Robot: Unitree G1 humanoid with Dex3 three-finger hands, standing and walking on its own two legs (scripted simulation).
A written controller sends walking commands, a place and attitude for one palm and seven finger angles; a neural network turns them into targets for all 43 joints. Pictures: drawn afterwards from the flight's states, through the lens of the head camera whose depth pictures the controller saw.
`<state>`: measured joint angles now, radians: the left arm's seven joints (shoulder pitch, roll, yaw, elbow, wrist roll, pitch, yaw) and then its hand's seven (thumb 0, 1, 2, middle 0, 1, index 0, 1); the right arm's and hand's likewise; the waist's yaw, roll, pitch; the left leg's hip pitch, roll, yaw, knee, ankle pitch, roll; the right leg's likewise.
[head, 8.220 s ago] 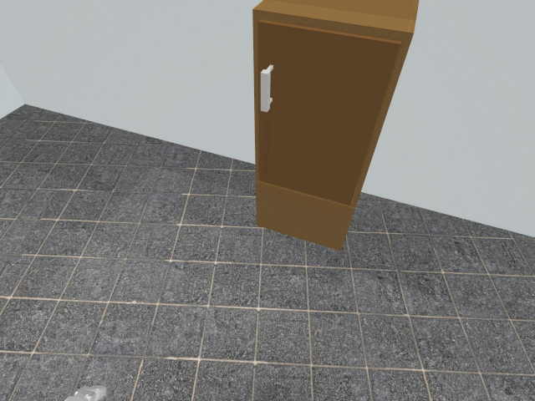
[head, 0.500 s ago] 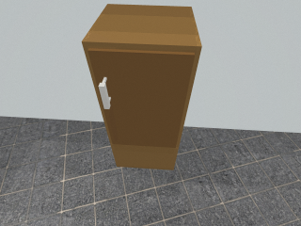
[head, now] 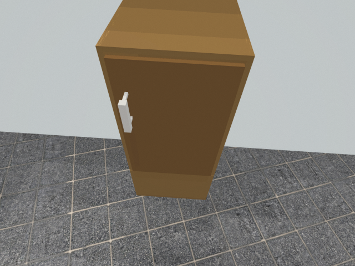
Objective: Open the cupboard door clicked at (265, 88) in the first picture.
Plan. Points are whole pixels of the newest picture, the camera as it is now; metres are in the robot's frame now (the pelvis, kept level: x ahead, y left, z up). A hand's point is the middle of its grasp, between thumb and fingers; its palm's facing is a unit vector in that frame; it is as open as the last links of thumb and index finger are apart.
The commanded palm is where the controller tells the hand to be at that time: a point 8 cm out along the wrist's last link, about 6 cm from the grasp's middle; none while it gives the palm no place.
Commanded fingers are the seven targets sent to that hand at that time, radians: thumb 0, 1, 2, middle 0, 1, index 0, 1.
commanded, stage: come to a stop and stand still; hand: left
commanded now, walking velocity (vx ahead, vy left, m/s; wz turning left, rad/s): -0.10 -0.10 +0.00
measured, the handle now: (127, 112) +0.54 +0.19 -0.01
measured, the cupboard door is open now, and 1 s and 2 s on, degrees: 0 0 0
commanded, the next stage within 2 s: look again from close up in 0.76 s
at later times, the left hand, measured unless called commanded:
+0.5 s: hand out of the picture +0.07 +0.17 -0.15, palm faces +0.01 -0.95 -0.30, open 7.3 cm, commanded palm none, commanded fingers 0.00 0.90 0.90 -0.20 -0.30 -0.20 -0.30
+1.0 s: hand out of the picture -0.01 +0.19 -0.16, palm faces +0.01 -0.96 -0.26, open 7.4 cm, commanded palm none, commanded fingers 0.00 0.90 0.90 -0.20 -0.30 -0.20 -0.30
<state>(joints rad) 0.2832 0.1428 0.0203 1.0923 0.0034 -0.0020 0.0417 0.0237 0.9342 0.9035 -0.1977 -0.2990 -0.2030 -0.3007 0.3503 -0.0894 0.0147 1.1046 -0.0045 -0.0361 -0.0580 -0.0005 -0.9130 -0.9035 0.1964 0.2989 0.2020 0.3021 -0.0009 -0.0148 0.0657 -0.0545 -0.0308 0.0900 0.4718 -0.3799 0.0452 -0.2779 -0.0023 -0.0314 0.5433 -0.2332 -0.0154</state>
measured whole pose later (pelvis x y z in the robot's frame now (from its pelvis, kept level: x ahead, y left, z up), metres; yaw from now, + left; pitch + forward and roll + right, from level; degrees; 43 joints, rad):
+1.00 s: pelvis -0.05 -0.03 +0.01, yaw +1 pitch -2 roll +0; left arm 0.25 0.25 0.02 1.05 0.01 0.01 0.02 0.01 0.91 0.90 -0.20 -0.30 -0.20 -0.30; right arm 0.37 -0.22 -0.01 1.10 -0.02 0.01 0.00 0.00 -0.91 -0.90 0.20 0.30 0.20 0.30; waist -0.03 -0.01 0.01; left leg -0.18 0.00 -0.01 0.47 -0.25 0.00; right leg -0.26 0.02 -0.07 0.41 -0.12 -0.04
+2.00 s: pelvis -0.01 -0.02 -0.10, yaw +3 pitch +17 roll -3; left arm 0.56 0.23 0.22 -0.10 -0.29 -0.53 -0.31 0.02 0.43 0.70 -0.23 -0.61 -0.24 -0.61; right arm 0.13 -0.23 -0.02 0.48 0.00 -0.23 0.00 0.01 -0.91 -0.90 0.20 0.30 0.20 0.30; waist 0.05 -0.01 -0.14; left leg -0.90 -0.01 -0.08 1.26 -0.66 0.00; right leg -0.97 0.01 -0.13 1.18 -0.51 -0.05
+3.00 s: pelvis -0.03 +0.01 -0.06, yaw +2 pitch +13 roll -2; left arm 0.00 0.43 0.41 0.37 -0.37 -0.32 -0.53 -0.01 -0.49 0.31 -0.30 -1.20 -0.30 -1.20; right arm 0.28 -0.27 0.06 0.52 0.04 -0.19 -0.05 0.01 -0.91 -0.90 0.20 0.30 0.21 0.30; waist -0.01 0.01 -0.11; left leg -0.74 -0.02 -0.03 1.05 -0.54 0.04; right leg -0.80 0.00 -0.08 0.96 -0.38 -0.01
